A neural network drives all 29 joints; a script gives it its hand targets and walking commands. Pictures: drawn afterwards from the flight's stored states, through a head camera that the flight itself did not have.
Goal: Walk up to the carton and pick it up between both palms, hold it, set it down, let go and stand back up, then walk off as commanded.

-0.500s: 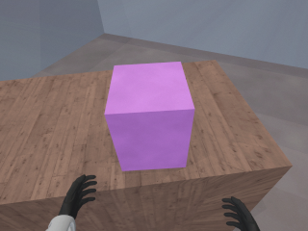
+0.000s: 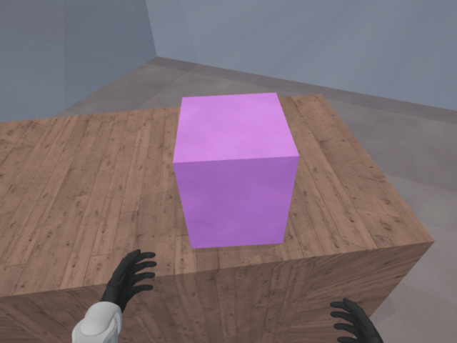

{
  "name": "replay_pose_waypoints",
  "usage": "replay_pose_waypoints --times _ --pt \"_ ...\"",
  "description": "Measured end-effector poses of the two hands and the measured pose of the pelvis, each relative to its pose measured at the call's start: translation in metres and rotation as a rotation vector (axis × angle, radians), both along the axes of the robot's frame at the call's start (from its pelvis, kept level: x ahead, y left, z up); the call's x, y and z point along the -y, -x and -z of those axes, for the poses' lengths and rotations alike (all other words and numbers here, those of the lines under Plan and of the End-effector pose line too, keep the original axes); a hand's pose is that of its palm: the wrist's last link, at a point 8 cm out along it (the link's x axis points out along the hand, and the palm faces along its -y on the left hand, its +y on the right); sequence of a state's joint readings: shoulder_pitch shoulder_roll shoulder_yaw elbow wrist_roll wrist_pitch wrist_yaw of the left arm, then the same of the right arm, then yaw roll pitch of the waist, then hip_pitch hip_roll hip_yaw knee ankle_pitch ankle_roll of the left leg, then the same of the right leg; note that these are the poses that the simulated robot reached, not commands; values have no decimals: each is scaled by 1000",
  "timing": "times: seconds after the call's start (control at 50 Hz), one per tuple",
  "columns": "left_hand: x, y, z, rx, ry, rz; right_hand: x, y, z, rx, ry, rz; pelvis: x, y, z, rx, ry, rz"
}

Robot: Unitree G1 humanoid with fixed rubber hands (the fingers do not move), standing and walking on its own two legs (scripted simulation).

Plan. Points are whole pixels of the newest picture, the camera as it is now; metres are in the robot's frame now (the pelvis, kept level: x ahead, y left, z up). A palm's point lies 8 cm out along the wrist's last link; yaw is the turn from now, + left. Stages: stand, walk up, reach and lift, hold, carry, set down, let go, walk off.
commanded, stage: stand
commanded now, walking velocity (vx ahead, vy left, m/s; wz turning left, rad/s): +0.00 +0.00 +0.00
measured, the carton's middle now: (233, 171) +0.47 +0.03 +0.07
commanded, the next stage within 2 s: none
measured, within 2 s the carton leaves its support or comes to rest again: neither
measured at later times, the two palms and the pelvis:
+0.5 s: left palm (112, 309) +0.20 +0.23 -0.01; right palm out of the picture +0.09 -0.25 -0.09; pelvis -0.01 +0.03 -0.02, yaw +0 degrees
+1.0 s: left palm (119, 310) +0.20 +0.21 +0.00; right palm out of the picture +0.09 -0.30 -0.13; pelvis +0.00 -0.02 -0.03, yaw -2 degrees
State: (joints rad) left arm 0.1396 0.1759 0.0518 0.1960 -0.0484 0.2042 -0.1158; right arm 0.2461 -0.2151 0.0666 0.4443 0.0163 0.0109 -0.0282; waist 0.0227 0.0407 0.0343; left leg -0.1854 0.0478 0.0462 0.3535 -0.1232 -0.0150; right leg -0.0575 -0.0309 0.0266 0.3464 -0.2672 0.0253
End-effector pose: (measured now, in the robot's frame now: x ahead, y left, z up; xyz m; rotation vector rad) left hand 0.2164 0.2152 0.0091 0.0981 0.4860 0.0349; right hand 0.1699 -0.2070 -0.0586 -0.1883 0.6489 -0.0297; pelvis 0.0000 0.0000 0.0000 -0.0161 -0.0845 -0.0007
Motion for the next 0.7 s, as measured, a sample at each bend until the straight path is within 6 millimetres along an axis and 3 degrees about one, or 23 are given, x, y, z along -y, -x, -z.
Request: replay_pose_waypoints --times 0.06,0.16,0.26,0.5,0.62,0.7 --pt "0 3 2 35 -19 17 6 11 9 -50 38 -37 0 3 1 -9 0 0" --pt "1 6 6 95 -55 45 39 38 24 -199 129 -71 1 9 2 -50 -2 1" --pt "-1 9 10 155 -55 65 59 50 32 -260 187 -83 -3 9 11 -34 4 -4" --pt "-10 13 18 249 2 133 42 77 33 -314 233 -62 -31 14 24 -20 35 5" --pt "-8 14 17 243 -49 125 48 87 42 -314 216 -42 -26 19 27 -32 13 23" --pt "-1 15 16 236 -131 107 62 94 59 -330 182 -31 -12 22 32 -57 -30 36"
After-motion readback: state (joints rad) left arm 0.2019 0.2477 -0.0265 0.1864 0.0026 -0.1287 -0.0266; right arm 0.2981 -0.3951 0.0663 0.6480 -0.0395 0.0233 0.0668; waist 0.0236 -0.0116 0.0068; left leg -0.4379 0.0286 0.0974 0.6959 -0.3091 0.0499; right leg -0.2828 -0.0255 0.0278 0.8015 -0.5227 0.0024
